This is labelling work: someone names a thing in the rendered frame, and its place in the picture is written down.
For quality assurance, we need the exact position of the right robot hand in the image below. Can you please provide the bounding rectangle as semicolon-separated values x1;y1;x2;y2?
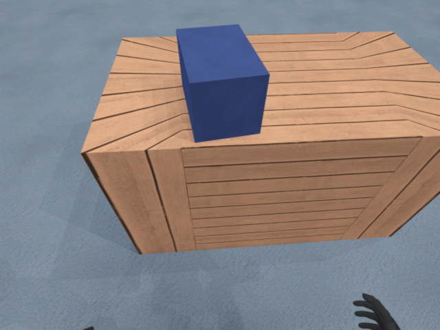
353;293;401;330

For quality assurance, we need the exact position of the pedestal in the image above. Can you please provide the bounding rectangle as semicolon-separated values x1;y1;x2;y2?
80;32;440;254

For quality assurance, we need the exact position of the carton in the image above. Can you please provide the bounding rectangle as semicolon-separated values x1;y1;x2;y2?
176;24;270;143

